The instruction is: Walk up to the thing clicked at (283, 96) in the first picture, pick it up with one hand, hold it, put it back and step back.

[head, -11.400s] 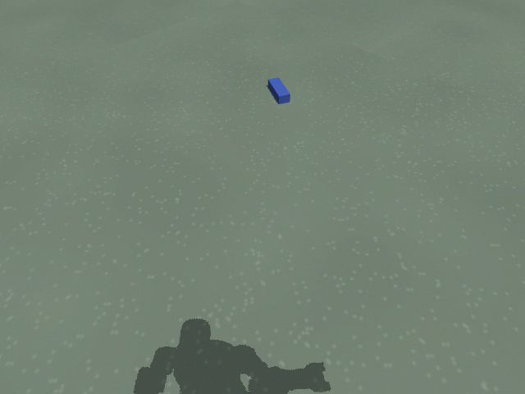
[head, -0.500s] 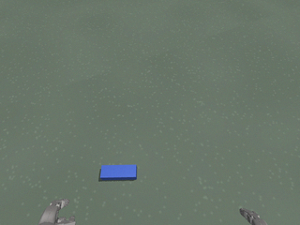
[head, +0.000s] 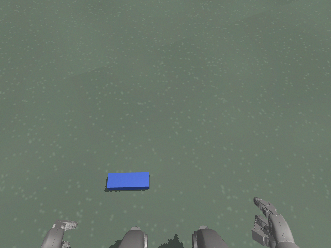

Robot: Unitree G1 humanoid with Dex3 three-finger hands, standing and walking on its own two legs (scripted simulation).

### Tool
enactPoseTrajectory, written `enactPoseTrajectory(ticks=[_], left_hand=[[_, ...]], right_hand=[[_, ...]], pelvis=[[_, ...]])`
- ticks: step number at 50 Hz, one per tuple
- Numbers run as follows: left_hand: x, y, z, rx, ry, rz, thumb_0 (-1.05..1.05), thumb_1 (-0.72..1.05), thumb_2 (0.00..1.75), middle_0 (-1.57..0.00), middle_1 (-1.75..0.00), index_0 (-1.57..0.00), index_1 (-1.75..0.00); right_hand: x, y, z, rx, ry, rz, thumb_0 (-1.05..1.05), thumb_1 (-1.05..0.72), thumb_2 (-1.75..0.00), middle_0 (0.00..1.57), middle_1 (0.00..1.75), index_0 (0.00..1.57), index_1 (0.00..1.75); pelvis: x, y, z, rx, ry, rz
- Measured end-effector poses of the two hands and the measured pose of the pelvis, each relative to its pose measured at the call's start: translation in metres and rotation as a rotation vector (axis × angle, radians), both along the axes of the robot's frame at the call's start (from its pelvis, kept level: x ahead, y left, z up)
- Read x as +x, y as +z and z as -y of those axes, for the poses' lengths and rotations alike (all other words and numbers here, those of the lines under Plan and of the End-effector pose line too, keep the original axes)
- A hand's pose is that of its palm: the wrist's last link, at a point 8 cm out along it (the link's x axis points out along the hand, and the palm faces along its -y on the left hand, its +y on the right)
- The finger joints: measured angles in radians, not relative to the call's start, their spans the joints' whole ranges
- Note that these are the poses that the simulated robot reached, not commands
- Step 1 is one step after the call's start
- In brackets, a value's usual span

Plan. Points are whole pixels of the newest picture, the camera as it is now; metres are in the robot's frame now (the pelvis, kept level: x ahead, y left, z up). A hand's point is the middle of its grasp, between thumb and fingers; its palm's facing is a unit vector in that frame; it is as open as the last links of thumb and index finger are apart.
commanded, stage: rise first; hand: left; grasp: from above
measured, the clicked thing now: (129, 181) +0.46 +0.20 -0.67
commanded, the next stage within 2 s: none
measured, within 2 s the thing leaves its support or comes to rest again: neither
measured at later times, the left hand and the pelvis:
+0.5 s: hand (85, 242) +0.16 +0.26 -0.25, palm faces -0.39 -0.68 -0.62, open 14.2 cm; pelvis -0.04 +0.00 -0.10, yaw +0 degrees
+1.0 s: hand (102, 204) +0.30 +0.27 -0.43, palm faces -0.50 -0.18 -0.85, open 14.0 cm; pelvis -0.10 +0.00 -0.28, yaw -3 degrees
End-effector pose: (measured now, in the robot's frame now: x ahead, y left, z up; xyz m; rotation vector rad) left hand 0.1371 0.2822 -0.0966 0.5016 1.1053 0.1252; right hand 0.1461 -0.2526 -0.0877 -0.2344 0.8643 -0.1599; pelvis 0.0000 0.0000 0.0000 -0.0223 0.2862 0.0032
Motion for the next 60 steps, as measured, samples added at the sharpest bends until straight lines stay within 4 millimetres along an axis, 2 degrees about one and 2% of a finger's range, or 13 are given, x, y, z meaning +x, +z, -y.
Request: enactPoseTrajectory(ticks=[8, 16, 21, 28, 35, 40, 44, 51, 56, 60], left_hand=[[-0.008, -0.012, 0.001, 0.026, -0.036, -0.01, -0.01, -0.56, 0.99, -0.08, -1.08, -0.08, -1.09], [-0.01, -0.033, -0.002, 0.072, -0.108, -0.011, -0.01, -0.57, 0.98, -0.08, -1.09, -0.08, -1.09], [0.007, -0.069, -0.006, 0.141, -0.219, 0.007, -0.01, -0.57, 0.99, -0.08, -1.08, -0.08, -1.09], [0.055, -0.131, -0.002, 0.254, -0.418, 0.089, -0.01, -0.56, 1.0, -0.08, -1.07, -0.08, -1.08], [0.102, -0.186, 0.005, 0.377, -0.585, 0.16, -0.01, -0.55, 1.0, -0.08, -1.07, -0.08, -1.08], [0.129, -0.221, 0.009, 0.446, -0.688, 0.191, -0.01, -0.55, 1.01, -0.08, -1.07, -0.08, -1.07], [0.149, -0.245, 0.008, 0.493, -0.766, 0.209, -0.01, -0.54, 1.02, -0.08, -1.07, -0.08, -1.07], [0.175, -0.278, 0.01, 0.551, -0.883, 0.231, -0.01, -0.54, 1.03, -0.08, -1.06, -0.08, -1.06], [0.191, -0.296, 0.014, 0.581, -0.947, 0.26, -0.01, -0.54, 1.04, -0.08, -1.05, -0.08, -1.05], [0.203, -0.308, 0.018, 0.602, -0.995, 0.274, -0.01, -0.54, 1.04, -0.08, -1.03, -0.08, -1.03]], right_hand=[[0.014, -0.008, -0.009, -0.004, 0.035, 0.069, 0.01, -0.91, -0.9, 0.2, 0.3, 0.2, 0.3], [0.016, -0.028, -0.014, -0.007, 0.059, 0.105, 0.01, -0.92, -0.9, 0.2, 0.3, 0.2, 0.3], [0.012, -0.06, -0.009, -0.015, 0.08, 0.109, 0.01, -0.92, -0.9, 0.2, 0.3, 0.2, 0.3], [-0.003, -0.13, 0.004, -0.032, 0.084, 0.043, 0.01, -0.9, -0.9, 0.2, 0.3, 0.2, 0.3], [-0.037, -0.211, 0.017, -0.022, 0.06, -0.07, 0.01, -0.91, -0.9, 0.2, 0.3, 0.2, 0.3], [-0.074, -0.262, 0.021, -0.011, 0.041, -0.182, 0.01, -0.91, -0.9, 0.2, 0.3, 0.2, 0.3], [-0.106, -0.292, 0.023, -0.012, 0.019, -0.267, 0.01, -0.9, -0.9, 0.2, 0.3, 0.2, 0.3], [-0.156, -0.323, 0.027, -0.031, -0.033, -0.391, 0.01, -0.9, -0.9, 0.2, 0.3, 0.2, 0.3], [-0.182, -0.332, 0.028, -0.051, -0.063, -0.462, 0.01, -0.9, -0.9, 0.2, 0.3, 0.2, 0.3], [-0.195, -0.336, 0.027, -0.066, -0.079, -0.499, 0.01, -0.9, -0.9, 0.2, 0.3, 0.2, 0.3]], pelvis=[[-0.005, -0.018, -0.002, -0.011, 0.004, -0.04], [-0.015, -0.04, -0.003, -0.017, 0.007, -0.087], [-0.026, -0.07, -0.002, -0.013, 0.003, -0.143], [-0.043, -0.128, -0.001, -0.008, -0.006, -0.233], [-0.063, -0.188, 0.001, -0.008, -0.016, -0.295], [-0.078, -0.226, 0.003, -0.01, -0.024, -0.313], [-0.087, -0.253, 0.004, -0.015, -0.028, -0.316], [-0.097, -0.289, 0.001, -0.028, -0.036, -0.305], [-0.1, -0.306, -0.002, -0.041, -0.04, -0.297], [-0.101, -0.317, -0.005, -0.052, -0.043, -0.296]])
